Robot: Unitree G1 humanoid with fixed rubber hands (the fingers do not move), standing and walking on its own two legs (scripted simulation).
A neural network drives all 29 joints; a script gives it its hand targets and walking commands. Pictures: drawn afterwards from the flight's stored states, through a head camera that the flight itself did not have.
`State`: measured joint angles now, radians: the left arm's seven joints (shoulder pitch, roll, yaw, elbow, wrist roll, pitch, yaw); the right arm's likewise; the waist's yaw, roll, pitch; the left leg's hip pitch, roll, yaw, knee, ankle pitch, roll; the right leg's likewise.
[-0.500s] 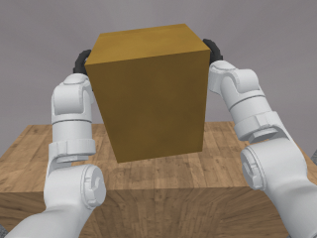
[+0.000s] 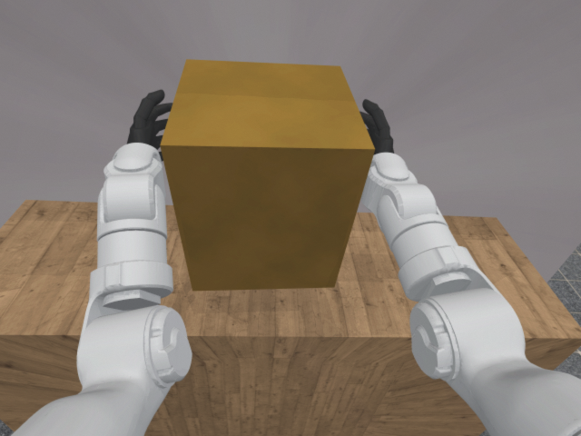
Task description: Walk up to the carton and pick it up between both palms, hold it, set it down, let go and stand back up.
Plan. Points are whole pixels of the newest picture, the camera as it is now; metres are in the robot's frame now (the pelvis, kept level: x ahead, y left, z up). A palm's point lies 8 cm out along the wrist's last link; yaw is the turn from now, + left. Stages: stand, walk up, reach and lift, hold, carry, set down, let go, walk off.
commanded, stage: set down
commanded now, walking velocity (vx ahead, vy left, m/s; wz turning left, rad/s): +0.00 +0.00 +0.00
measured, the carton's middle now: (265, 180) +0.40 +0.01 +0.19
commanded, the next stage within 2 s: none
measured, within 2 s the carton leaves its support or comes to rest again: neither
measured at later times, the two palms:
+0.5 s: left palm (159, 154) +0.42 +0.15 +0.23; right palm (381, 165) +0.39 -0.15 +0.22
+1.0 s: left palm (162, 169) +0.43 +0.16 +0.19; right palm (371, 180) +0.40 -0.14 +0.19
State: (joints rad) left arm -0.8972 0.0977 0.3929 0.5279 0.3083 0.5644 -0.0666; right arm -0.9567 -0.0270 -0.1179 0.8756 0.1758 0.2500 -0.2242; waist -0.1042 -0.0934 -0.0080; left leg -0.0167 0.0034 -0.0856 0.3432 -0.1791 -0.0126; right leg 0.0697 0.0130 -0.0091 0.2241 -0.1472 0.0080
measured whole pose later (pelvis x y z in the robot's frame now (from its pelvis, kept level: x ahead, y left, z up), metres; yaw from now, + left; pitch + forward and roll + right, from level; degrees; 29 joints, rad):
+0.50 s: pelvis +0.01 +0.01 +0.00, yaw -1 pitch -7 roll -1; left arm -0.92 0.08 0.39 0.63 0.33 0.50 -0.05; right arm -0.92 -0.03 -0.18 0.88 0.11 0.21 -0.20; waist -0.09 -0.07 -0.01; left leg -0.02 0.00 -0.06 0.33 -0.18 0.00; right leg 0.05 0.00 0.00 0.23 -0.15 0.02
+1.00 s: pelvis +0.01 +0.01 +0.00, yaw -2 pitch -5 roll -1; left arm -0.93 0.11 0.35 0.82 0.28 0.37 -0.03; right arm -0.91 0.03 -0.31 0.93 -0.02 0.13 -0.18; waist -0.07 -0.08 -0.02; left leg -0.06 0.00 -0.03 0.34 -0.19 0.00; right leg 0.00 0.00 0.01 0.24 -0.15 0.02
